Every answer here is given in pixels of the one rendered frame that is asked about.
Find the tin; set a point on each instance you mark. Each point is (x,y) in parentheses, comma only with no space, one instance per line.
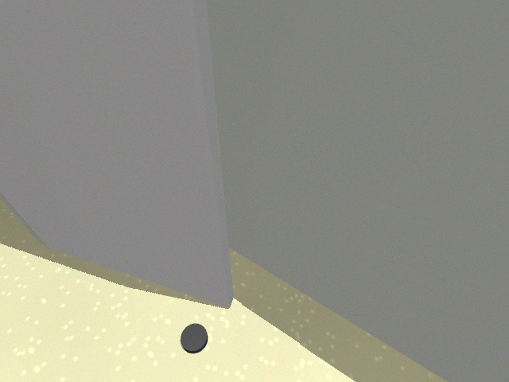
(194,338)

